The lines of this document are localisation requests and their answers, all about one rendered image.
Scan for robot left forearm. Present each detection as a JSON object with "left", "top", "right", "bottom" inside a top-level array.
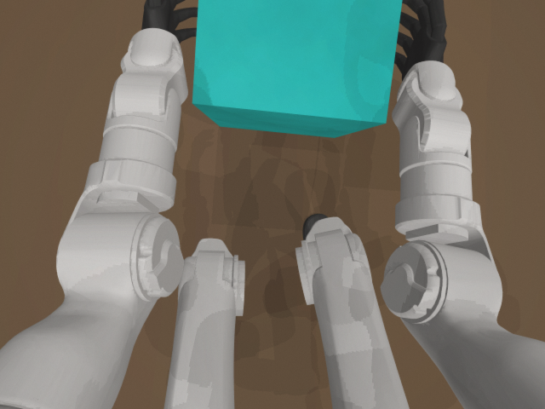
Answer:
[{"left": 56, "top": 28, "right": 188, "bottom": 280}]

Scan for robot left hand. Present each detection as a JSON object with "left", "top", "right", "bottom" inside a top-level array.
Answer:
[{"left": 141, "top": 0, "right": 198, "bottom": 43}]

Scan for robot right forearm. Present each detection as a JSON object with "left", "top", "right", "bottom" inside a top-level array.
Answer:
[{"left": 392, "top": 60, "right": 496, "bottom": 267}]

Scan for carton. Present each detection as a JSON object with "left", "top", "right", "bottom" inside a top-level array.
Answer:
[{"left": 192, "top": 0, "right": 403, "bottom": 138}]

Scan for right robot thigh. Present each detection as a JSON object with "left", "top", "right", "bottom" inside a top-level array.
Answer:
[{"left": 295, "top": 229, "right": 410, "bottom": 409}]

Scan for right robot shin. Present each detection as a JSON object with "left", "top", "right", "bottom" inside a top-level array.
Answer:
[{"left": 306, "top": 217, "right": 372, "bottom": 280}]

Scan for robot right upper arm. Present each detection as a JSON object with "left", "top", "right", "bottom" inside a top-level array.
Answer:
[{"left": 381, "top": 240, "right": 545, "bottom": 409}]

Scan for robot left upper arm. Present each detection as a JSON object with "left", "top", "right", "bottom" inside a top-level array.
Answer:
[{"left": 0, "top": 212, "right": 184, "bottom": 409}]

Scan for robot right hand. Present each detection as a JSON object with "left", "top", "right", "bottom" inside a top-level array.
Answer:
[{"left": 394, "top": 0, "right": 447, "bottom": 81}]

